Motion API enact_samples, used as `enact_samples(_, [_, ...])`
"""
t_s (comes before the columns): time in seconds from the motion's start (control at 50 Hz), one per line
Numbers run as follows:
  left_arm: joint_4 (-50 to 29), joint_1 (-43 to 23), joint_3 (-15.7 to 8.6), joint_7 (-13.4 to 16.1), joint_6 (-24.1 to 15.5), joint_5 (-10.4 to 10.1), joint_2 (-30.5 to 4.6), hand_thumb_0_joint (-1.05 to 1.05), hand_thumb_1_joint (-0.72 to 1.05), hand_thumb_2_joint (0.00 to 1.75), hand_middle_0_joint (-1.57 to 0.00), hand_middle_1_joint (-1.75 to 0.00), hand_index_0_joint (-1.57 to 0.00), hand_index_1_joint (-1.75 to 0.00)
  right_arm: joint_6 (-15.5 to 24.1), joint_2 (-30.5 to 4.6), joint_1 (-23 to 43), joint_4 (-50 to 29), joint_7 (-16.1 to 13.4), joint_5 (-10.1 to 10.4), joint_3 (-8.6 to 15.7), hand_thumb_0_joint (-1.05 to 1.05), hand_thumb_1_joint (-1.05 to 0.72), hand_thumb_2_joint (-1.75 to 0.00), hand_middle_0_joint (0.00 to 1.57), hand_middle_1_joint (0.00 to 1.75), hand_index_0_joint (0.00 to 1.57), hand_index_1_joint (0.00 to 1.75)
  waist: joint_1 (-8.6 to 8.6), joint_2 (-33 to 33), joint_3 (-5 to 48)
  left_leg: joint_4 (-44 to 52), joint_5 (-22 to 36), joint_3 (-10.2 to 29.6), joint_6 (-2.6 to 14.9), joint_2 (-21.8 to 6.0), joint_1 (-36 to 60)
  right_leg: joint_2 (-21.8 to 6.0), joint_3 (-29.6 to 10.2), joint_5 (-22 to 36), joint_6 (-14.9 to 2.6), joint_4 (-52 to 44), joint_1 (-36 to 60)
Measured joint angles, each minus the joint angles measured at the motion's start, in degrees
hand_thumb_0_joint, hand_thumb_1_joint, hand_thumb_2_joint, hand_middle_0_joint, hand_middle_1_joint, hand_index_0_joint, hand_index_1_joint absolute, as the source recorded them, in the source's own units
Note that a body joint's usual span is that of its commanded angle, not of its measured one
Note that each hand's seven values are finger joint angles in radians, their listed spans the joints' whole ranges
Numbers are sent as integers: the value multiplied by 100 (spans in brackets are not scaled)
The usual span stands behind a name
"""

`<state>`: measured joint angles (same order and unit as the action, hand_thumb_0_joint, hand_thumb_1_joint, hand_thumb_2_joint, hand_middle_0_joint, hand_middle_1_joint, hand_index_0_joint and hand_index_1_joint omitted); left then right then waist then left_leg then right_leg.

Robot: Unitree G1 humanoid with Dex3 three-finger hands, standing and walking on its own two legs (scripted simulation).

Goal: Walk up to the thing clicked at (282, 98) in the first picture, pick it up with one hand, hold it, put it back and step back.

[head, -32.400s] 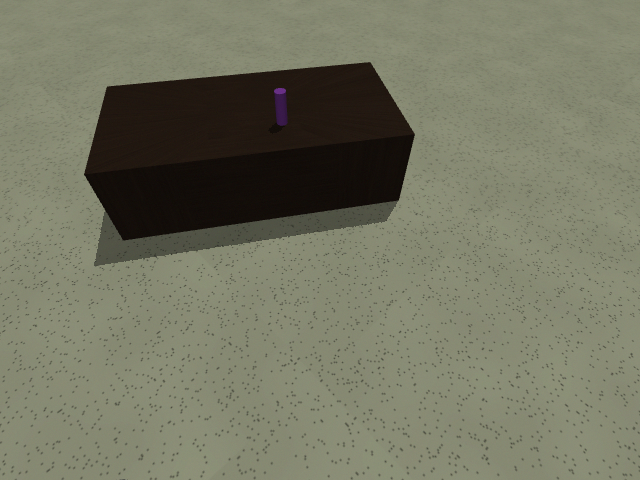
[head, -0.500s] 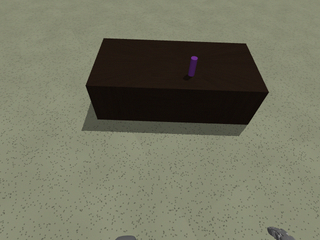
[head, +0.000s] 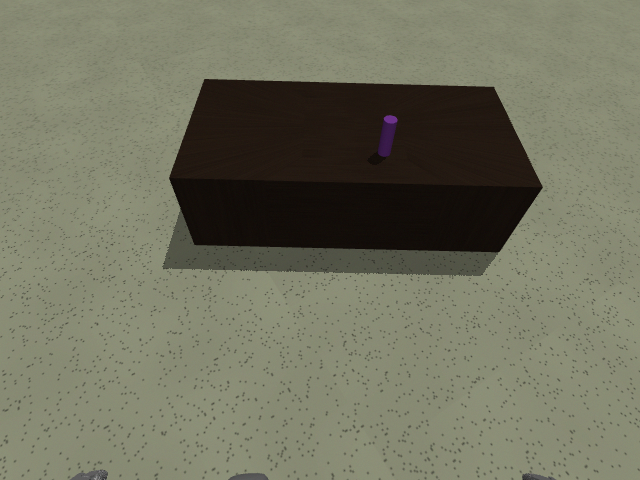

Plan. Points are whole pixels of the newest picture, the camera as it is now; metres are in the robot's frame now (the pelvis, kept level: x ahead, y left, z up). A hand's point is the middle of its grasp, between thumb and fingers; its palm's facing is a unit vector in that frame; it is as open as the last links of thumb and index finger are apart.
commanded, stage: step back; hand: right
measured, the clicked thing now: (387, 136) +1.14 -0.22 -0.34
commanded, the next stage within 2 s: stand in 0.30 s
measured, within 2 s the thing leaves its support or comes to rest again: neither
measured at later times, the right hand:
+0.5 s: hand out of the picture +0.13 -0.25 -0.13, palm faces +0.00 +0.94 -0.35, open 7.4 cm
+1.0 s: hand out of the picture +0.06 -0.26 -0.14, palm faces -0.01 +0.94 -0.33, open 7.4 cm
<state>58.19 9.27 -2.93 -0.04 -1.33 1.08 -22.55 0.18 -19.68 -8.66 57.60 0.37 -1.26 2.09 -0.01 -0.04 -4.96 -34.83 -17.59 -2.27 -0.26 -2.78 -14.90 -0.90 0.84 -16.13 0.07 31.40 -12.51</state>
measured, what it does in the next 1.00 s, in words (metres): stands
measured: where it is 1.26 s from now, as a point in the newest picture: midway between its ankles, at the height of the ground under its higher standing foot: outside the picture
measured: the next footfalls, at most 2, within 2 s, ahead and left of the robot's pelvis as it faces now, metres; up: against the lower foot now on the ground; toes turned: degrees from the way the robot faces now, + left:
none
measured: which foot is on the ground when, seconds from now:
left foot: down 0.00-1.00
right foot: down 0.00-1.00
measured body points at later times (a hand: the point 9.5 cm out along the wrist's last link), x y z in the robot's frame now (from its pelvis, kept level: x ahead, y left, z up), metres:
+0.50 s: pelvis +0.02 +0.00 +0.02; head +0.03 +0.00 +0.46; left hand +0.13 +0.29 -0.11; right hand +0.13 -0.30 -0.11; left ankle +0.01 +0.12 -0.73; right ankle +0.00 -0.13 -0.73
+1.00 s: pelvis +0.00 -0.01 +0.02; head +0.00 -0.01 +0.47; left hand +0.06 +0.29 -0.12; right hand +0.06 -0.31 -0.12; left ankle +0.01 +0.12 -0.73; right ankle +0.00 -0.13 -0.73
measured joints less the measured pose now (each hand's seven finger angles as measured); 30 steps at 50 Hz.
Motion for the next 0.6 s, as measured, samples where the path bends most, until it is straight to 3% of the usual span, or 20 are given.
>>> enact_samples(0.06, [61,-21,52,10,-16,36,114,0,90,90,-20,-30,-21,-30,-75,-46,30,79,-49,69,-6,1,-90,-90,20,30,20,30,19,122,104,-73,-201,141,-32,2,-14,46,62,-114,54,-1,35])
enact_samples(0.14, [166,-147,118,-5,71,-1,191,0,90,90,-20,-30,-21,-30,9,-34,77,250,-47,66,-32,1,-90,-90,20,30,20,30,26,17,182,301,24,78,-18,142,232,-86,-2,-218,102,-11,115])
enact_samples(0.3, [152,-592,106,29,70,-60,175,0,90,90,-20,-30,-21,-30,17,45,347,387,-91,80,-86,1,-90,-90,20,30,20,30,8,-126,94,470,49,104,-20,139,356,-79,32,-163,97,-199,257])
enact_samples(0.6, [606,-596,279,-26,30,-58,279,0,90,90,-20,-30,-21,-30,46,29,586,566,-29,106,-173,1,-90,-90,20,30,20,30,54,-37,115,1474,635,74,-52,136,893,-56,25,412,98,-1163,764])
